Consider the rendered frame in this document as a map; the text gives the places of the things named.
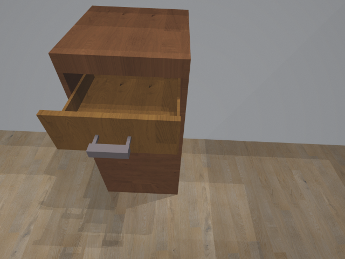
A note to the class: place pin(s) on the drawer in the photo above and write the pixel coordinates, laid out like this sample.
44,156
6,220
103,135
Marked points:
115,107

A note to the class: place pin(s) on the handle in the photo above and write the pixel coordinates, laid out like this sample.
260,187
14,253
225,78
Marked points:
95,150

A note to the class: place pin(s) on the cabinet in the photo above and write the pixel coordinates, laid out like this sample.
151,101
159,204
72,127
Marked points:
125,41

